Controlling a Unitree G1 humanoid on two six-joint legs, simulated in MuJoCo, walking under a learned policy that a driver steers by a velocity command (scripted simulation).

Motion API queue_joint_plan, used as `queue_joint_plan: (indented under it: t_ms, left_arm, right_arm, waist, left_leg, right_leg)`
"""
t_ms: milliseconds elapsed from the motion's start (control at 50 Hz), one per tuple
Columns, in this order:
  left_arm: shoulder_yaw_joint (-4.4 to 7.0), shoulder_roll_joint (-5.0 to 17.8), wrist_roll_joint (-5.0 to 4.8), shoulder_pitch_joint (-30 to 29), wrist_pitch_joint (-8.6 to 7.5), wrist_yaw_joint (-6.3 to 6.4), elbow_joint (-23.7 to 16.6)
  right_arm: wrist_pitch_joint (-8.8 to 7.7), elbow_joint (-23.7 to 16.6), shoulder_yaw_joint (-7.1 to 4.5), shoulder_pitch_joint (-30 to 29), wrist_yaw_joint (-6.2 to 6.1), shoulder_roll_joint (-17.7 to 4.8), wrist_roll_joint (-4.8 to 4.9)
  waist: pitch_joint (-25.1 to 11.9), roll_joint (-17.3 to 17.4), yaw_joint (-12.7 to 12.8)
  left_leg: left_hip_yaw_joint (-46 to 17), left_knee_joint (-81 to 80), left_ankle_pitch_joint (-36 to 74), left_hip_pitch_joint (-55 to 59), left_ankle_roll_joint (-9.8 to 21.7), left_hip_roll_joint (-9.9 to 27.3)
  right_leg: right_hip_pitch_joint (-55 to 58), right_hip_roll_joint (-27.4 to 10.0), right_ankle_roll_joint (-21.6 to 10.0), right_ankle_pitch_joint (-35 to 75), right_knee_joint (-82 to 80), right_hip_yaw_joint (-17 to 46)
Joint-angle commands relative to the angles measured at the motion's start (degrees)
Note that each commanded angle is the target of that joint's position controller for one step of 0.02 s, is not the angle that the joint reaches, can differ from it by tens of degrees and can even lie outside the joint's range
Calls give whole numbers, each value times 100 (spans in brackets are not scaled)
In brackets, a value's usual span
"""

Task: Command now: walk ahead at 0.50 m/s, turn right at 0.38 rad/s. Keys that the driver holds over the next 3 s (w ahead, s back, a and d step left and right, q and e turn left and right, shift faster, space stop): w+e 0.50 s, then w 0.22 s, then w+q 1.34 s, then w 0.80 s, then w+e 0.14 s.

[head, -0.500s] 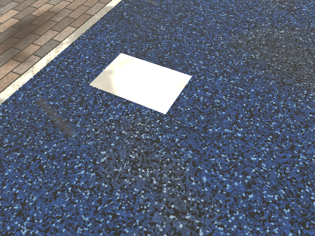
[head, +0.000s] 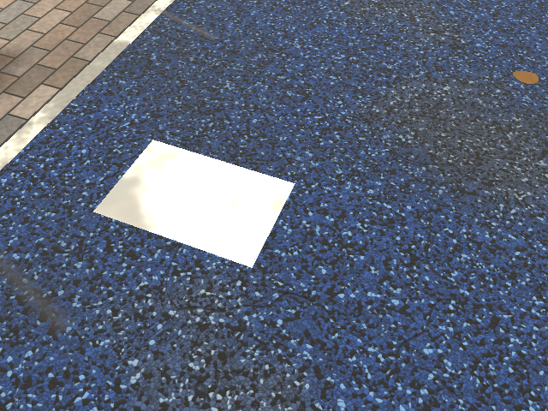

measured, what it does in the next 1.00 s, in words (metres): walks ahead, turning right: right foot, then left foot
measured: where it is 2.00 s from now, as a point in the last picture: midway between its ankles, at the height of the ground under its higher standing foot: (329, 240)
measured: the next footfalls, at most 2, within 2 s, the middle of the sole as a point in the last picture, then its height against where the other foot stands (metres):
right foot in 0.36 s outside the picture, level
left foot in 0.88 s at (299, 344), level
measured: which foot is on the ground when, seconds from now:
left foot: down 0.00-0.36, up 0.38-0.86, down 0.88-1.00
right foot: up 0.00-0.34, down 0.36-0.90, up 0.92-1.00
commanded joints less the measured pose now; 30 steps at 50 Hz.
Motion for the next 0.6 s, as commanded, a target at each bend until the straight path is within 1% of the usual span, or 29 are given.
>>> queue_joint_plan:
  t_ms: [20, 80, 120, 140, 200, 240, 260, 280, 300, 320, 340, 360, 380, 400, 420, 440, 460, 480, 500, 520, 540, 560, 600]
  left_arm:
    - [105, 208, 27, 257, 62, 31, -295]
    - [108, 155, 39, -126, 25, -23, -436]
    - [76, 82, 60, -499, 2, -98, -563]
    - [51, 34, 72, -723, -4, -138, -654]
    - [4, -41, 66, -1285, -10, -256, -968]
    - [1, -35, 55, -1513, -5, -335, -1169]
    - [12, -14, 47, -1540, 0, -371, -1251]
    - [43, 45, 42, -1467, 10, -396, -1304]
    - [94, 141, 46, -1301, 29, -404, -1323]
    - [176, 285, 44, -913, 51, -398, -1274]
    - [317, 526, 33, -160, 59, -368, -1110]
    - [524, 931, 47, 790, 88, -263, -872]
    - [640, 1603, 33, 926, 95, -155, -820]
    - [551, 1443, 83, 1027, -6, -185, -1026]
    - [442, 1032, 134, 903, -67, -207, -984]
    - [380, 815, 98, 571, -101, -202, -1004]
    - [316, 636, 86, 123, -106, -204, -1094]
    - [254, 473, 125, -159, -109, -187, -1194]
    - [242, 470, 154, -252, -109, -172, -1253]
    - [245, 494, 140, -276, -128, -153, -1248]
    - [246, 533, 133, -228, -148, -126, -1213]
    - [258, 598, 137, -135, -163, -92, -1164]
    - [257, 632, 127, 61, -159, -29, -1043]
  right_arm:
    - [-136, -198, -178, -191, -57, -673, -34]
    - [-82, -70, -193, -101, -142, -747, -35]
    - [-45, -20, -204, -55, -180, -833, -13]
    - [-22, 23, -214, 37, -197, -883, 3]
    - [93, 177, -252, 351, -229, -999, 56]
    - [188, 240, -275, 444, -236, -1055, 103]
    - [231, 247, -288, 415, -242, -1096, 125]
    - [265, 222, -305, 320, -255, -1169, 138]
    - [294, 191, -331, 249, -279, -1262, 155]
    - [330, 162, -356, 181, -308, -1346, 169]
    - [365, 134, -365, 63, -328, -1394, 192]
    - [338, 63, -326, 28, -342, -1319, 184]
    - [210, -200, -67, 531, -255, -440, -75]
    - [-64, -381, -21, 318, -150, -596, 91]
    - [-213, -543, -133, -370, -82, -978, 314]
    - [-271, -627, -96, -550, -85, -918, 315]
    - [-257, -547, -111, -535, -131, -892, 184]
    - [-184, -511, -171, -417, -148, -978, 94]
    - [-96, -522, -194, -323, -137, -967, 63]
    - [-24, -509, -190, -221, -136, -883, 39]
    - [34, -498, -169, -213, -143, -787, 11]
    - [71, -535, -143, -335, -158, -703, -15]
    - [89, -639, -86, -736, -166, -580, -23]
  waist:
    - [38, 656, 176]
    - [134, 614, 81]
    - [227, 573, -56]
    - [292, 537, -156]
    - [484, 479, -383]
    - [536, 506, -420]
    - [514, 550, -368]
    - [409, 639, -256]
    - [214, 786, -113]
    - [-55, 913, 136]
    - [-450, 873, 585]
    - [-942, 551, 1055]
    - [-1324, -1055, 525]
    - [-2385, -925, 634]
    - [-1727, -364, 844]
    - [-1084, -23, 618]
    - [-669, 382, 317]
    - [-514, 333, 114]
    - [-444, 262, -12]
    - [-418, 264, -75]
    - [-375, 250, -94]
    - [-311, 222, -62]
    - [-181, 102, 91]
  left_leg:
    - [-880, -1185, 1492, 214, 793, 1638]
    - [-403, -1207, 1679, 468, 682, 1556]
    - [-134, -1219, 1662, 595, 596, 1527]
    - [-58, -1215, 1659, 718, 581, 1579]
    - [88, -1053, 1807, 1341, 570, 1805]
    - [184, -824, 2114, 1723, 524, 1929]
    - [261, -653, 2498, 1825, 473, 1964]
    - [374, -385, 3293, 1849, 403, 1954]
    - [465, 0, 4283, 1867, 337, 1935]
    - [539, 619, 5160, 1837, 274, 1898]
    - [647, 1648, 5430, 1557, 154, 1752]
    - [673, 3149, 4342, 503, -78, 1490]
    - [490, 5263, -1061, -2041, -402, 561]
    - [-964, 6404, -2502, -3123, -454, -77]
    - [-1310, 6373, -1963, -3688, -298, 301]
    - [-1248, 5856, -1441, -3620, -194, 549]
    - [-1201, 5336, -1152, -3241, -226, 762]
    - [-1213, 4970, -971, -2813, -277, 900]
    - [-1202, 4770, -865, -2531, -342, 932]
    - [-1116, 4553, -769, -2434, -437, 943]
    - [-1033, 4324, -617, -2385, -525, 938]
    - [-971, 4038, -360, -2416, -604, 924]
    - [-896, 3232, 365, -2482, -686, 882]
  right_leg:
    - [-574, -255, 90, 693, -109, 344]
    - [-782, -193, 104, 1476, -956, 281]
    - [-709, -168, 68, 1881, -1611, 40]
    - [-732, -163, 43, 1957, -1856, -93]
    - [-1023, -145, -65, 1741, -2374, -343]
    - [-1113, -89, -165, 1337, -2572, -536]
    - [-999, -22, -241, 1079, -2655, -655]
    - [-680, 123, -343, 808, -2724, -826]
    - [-251, 328, -454, 522, -2719, -1021]
    - [335, 566, -586, 261, -2717, -1177]
    - [1383, 810, -772, 415, -3037, -1240]
    - [3068, 732, -1031, 753, -3409, -742]
    - [5099, -802, -1844, 893, -3520, 1957]
    - [5900, -1591, -2643, 20, -4614, 4506]
    - [5549, -1378, -2218, 146, -4787, 3724]
    - [4690, -1123, -1953, 515, -4768, 2882]
    - [3781, -868, -1745, 1108, -4812, 2268]
    - [3171, -685, -1652, 1584, -4924, 1870]
    - [2791, -577, -1630, 1764, -5054, 1738]
    - [2584, -534, -1644, 2057, -5128, 1551]
    - [2387, -487, -1645, 2343, -5183, 1318]
    - [2265, -429, -1625, 2526, -5244, 1116]
    - [2195, -267, -1472, 2603, -5291, 783]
